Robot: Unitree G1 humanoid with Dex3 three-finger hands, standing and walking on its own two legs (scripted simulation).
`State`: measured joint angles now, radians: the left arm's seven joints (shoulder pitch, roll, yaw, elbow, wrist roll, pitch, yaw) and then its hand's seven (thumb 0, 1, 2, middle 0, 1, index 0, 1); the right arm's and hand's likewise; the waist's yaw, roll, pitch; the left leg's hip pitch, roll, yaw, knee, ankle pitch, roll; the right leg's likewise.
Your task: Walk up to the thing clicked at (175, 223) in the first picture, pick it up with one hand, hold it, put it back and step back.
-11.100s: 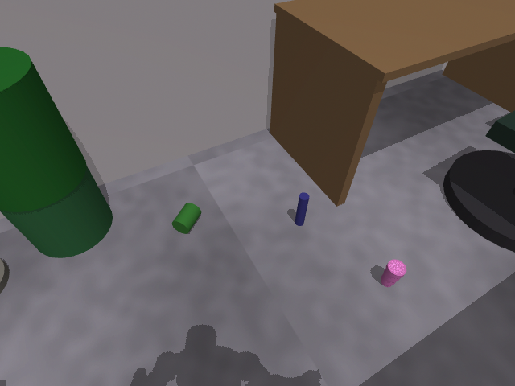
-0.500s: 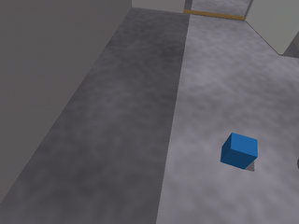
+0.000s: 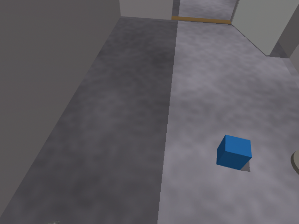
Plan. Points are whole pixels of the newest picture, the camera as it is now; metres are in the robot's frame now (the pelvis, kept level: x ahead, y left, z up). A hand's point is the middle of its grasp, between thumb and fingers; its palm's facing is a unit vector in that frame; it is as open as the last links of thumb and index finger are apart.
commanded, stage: walk up
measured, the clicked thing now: out of the picture -0.25 -0.90 -0.73
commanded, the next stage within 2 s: stand in 0.12 s
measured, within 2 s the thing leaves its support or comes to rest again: neither
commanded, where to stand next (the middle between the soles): +0.06 +0.02 m, yaw +4 degrees
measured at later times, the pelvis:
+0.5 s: pelvis +0.01 +0.00 +0.01, yaw +1 degrees
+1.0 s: pelvis +0.01 +0.00 +0.01, yaw +2 degrees
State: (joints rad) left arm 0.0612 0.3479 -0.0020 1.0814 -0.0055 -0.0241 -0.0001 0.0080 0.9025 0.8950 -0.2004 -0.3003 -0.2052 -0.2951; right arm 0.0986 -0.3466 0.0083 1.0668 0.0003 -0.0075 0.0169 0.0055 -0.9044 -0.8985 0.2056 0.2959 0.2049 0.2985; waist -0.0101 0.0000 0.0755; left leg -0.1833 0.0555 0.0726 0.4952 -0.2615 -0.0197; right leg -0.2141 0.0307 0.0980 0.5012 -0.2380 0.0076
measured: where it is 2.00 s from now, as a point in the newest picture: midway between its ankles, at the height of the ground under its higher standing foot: outside the picture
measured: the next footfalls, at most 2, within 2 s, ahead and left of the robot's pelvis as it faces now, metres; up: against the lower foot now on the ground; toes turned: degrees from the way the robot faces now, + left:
none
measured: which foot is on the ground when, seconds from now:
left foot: down 0.00-1.00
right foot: down 0.00-1.00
